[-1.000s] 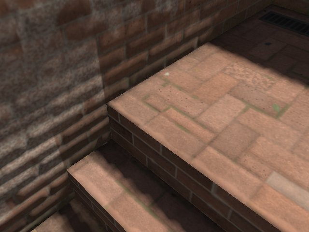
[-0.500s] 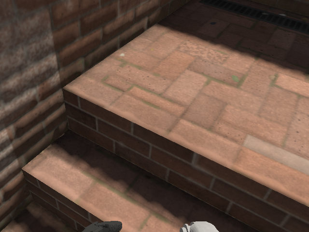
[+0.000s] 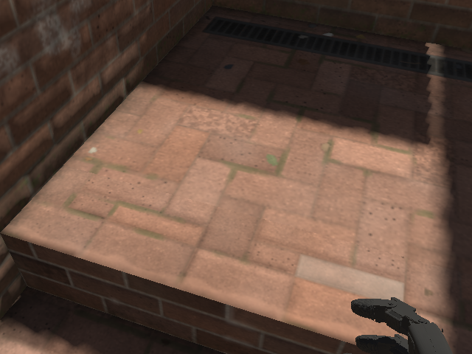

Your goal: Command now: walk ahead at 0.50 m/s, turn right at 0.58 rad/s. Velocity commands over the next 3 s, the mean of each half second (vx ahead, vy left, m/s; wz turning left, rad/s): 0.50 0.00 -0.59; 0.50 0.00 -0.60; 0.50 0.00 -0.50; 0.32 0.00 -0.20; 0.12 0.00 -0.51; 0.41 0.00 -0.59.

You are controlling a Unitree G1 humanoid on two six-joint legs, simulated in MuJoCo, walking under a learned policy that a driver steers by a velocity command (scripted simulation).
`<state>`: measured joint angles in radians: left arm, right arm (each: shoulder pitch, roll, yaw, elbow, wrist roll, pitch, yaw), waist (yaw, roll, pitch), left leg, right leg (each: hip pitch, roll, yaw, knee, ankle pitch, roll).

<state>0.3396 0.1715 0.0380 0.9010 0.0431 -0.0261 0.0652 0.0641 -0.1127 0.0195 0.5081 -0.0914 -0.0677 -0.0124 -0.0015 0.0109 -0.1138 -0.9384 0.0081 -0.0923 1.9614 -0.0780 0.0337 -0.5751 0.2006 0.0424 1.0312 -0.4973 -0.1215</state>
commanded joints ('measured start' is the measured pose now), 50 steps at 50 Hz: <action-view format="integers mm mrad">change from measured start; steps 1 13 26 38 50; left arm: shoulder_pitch -99 -147 -590 -122 86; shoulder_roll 38 82 -115 137 140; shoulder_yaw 6 64 -48 75 62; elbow -52 -239 -526 -183 28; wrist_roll -24 38 -3 9 -21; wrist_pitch -60 -70 43 19 -81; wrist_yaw -4 -28 -39 -48 -34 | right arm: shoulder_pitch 108 349 451 -12 -356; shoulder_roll -8 -188 -163 -30 51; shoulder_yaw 14 -65 -71 -28 51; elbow -24 139 483 -44 -242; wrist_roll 11 117 58 36 59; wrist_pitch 17 -62 -87 -100 33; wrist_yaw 2 -2 2 24 -4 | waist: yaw -79 -159 6 48 63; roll -10 12 28 43 -83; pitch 214 -112 233 -22 138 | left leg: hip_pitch -198 888 830 -156 -276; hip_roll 37 67 252 -48 114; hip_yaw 6 159 233 -16 184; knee -64 -1695 -1946 381 -36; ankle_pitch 25 -72 315 -67 -257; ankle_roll -30 36 62 47 68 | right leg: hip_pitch -48 247 -840 286 135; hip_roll -209 -143 -166 -359 -337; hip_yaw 508 183 -89 759 322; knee -561 57 1133 -671 -1061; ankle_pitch -172 648 65 -277 129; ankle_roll -171 -58 -63 -194 -158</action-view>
